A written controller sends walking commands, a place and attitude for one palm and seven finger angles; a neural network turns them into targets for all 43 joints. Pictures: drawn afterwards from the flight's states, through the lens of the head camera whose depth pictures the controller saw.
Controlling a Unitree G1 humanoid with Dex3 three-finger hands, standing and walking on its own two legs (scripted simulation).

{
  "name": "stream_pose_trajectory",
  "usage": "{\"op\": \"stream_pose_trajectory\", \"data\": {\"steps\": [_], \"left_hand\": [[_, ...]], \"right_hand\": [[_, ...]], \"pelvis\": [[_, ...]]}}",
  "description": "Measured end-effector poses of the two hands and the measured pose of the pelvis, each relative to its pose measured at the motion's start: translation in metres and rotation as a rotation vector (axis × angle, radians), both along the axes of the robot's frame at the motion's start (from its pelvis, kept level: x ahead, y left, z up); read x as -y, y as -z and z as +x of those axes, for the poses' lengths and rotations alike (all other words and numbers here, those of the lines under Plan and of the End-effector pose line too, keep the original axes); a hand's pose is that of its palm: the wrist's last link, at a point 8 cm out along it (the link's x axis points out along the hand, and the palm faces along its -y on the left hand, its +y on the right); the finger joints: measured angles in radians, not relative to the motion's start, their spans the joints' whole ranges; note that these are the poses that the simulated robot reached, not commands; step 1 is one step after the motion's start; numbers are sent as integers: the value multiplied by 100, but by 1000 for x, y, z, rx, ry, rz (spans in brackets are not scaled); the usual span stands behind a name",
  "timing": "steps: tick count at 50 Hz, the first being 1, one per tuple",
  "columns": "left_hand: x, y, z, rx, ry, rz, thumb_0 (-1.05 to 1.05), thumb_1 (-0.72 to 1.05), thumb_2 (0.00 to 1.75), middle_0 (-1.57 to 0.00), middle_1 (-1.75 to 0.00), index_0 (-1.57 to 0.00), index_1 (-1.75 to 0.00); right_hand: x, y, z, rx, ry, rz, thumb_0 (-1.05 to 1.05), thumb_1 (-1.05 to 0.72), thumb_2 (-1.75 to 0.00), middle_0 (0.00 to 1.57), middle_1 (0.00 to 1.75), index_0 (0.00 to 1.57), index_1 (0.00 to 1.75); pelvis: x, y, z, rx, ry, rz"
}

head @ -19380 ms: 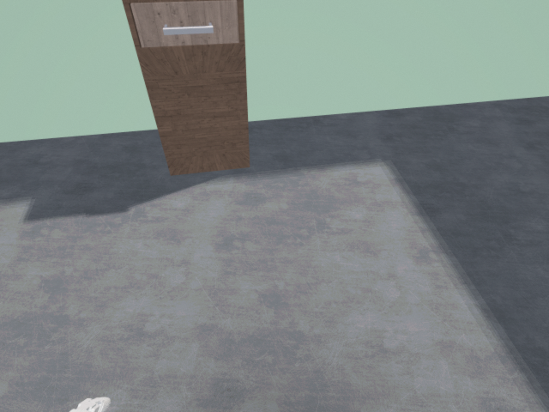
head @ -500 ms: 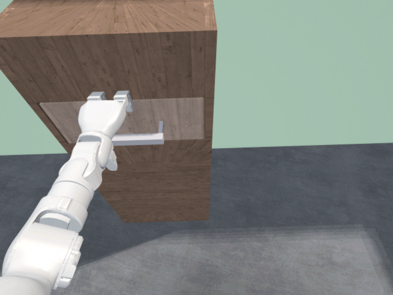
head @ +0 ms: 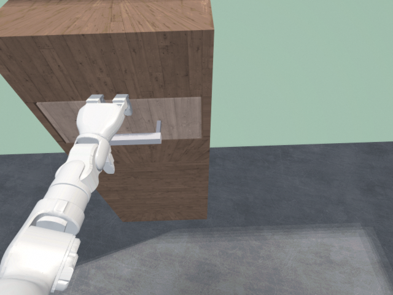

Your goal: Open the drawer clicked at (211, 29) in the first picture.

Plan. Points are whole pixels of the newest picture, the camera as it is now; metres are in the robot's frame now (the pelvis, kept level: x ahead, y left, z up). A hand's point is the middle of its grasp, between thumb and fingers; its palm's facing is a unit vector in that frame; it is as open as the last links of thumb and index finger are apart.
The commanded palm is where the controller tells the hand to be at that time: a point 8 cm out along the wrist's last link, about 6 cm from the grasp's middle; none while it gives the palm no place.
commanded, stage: re-aim the fingers above the handle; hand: left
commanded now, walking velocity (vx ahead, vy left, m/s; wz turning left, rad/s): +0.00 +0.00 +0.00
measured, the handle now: (125, 132) +0.49 +0.20 +0.01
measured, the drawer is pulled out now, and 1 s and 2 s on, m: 0.00 0.00 0.00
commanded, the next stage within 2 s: lower the fingers behind the handle in 1.68 s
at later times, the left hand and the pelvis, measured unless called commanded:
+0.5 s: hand (105, 139) +0.43 +0.21 +0.06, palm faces -0.02 -0.02 -1.00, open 13.8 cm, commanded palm +0.41 +0.21 +0.12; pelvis +0.00 +0.00 +0.00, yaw +0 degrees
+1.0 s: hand (96, 150) +0.39 +0.22 +0.06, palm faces +0.03 +0.01 -1.00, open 13.8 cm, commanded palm +0.38 +0.20 +0.12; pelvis +0.00 +0.00 +0.01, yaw +0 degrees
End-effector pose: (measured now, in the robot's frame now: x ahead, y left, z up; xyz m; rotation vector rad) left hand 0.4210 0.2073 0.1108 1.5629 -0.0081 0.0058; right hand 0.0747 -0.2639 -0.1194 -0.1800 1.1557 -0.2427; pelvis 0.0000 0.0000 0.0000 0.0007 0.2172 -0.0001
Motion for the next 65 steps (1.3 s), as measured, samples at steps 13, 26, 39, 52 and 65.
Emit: {"op": "stream_pose_trajectory", "data": {"steps": [13,26,39,52,65], "left_hand": [[2,-7,5,-30,-69,-6,0,-49,30,-34,-122,-34,-123],[-8,-1,-13,-17,-13,-4,0,-49,30,-32,-121,-32,-121],[16,-6,-22,6,-9,-46,0,-49,30,-32,-121,-32,-120],[-14,-14,-51,33,-71,22,0,-49,30,-33,-121,-32,-120],[35,-5,-31,-26,38,-45,0,-49,30,-32,-121,-32,-120]], "right_hand": [[-2,1,-3,-5,28,27,1,-91,-90,20,30,20,30],[-1,-2,7,23,3,8,1,-91,-90,20,30,20,30],[-13,-1,16,57,6,64,1,-91,-90,20,30,20,30],[-16,-10,48,131,-65,41,1,-91,-90,20,30,20,30],[-11,-11,43,141,-44,38,1,-91,-90,20,30,20,30]], "pelvis": [[1,-3,5,13,13,2],[0,-2,2,19,3,-1],[-5,-4,6,31,22,1],[1,-6,-3,73,-12,3],[5,-5,-4,66,11,13]]}}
